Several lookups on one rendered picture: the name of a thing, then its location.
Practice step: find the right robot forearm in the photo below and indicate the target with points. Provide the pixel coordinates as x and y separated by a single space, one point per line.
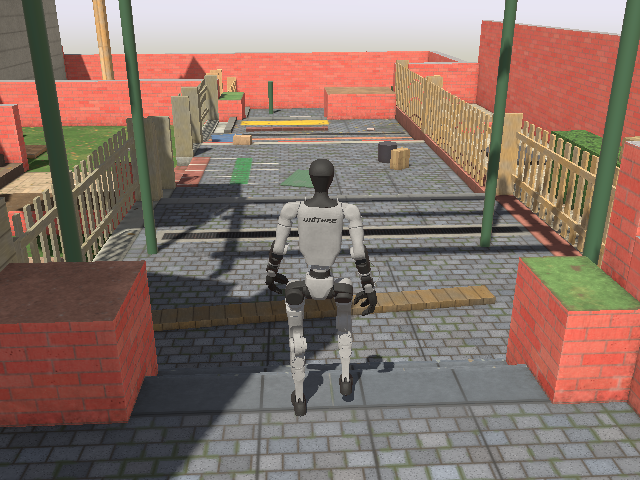
365 273

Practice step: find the right robot hand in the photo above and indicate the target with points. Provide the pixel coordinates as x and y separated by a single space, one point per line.
371 299

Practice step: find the left robot forearm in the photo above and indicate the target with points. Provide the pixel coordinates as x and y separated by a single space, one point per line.
274 262

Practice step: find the left robot upper arm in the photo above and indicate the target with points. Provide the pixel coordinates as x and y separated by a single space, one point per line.
288 212

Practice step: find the left robot hand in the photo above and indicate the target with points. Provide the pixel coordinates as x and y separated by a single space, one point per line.
278 278

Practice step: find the left robot shin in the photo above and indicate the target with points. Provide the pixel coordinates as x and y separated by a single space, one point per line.
298 370

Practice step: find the left robot foot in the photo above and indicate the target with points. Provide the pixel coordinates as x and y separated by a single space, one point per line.
300 407

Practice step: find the right robot upper arm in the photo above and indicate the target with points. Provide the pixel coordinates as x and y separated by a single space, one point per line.
352 213

